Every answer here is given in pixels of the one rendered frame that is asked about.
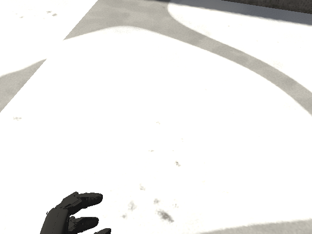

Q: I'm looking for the robot left hand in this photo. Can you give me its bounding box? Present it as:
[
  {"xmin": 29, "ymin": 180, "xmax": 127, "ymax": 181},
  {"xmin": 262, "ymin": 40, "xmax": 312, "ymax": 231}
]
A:
[{"xmin": 40, "ymin": 191, "xmax": 111, "ymax": 234}]

